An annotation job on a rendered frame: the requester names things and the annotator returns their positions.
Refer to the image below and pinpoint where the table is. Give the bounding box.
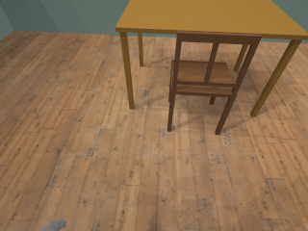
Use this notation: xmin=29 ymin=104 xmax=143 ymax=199
xmin=115 ymin=0 xmax=308 ymax=117

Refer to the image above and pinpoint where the robot left hand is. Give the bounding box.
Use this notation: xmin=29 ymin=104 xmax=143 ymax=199
xmin=41 ymin=219 xmax=66 ymax=231

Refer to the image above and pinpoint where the chair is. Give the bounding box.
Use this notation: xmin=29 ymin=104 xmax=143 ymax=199
xmin=167 ymin=31 xmax=262 ymax=136

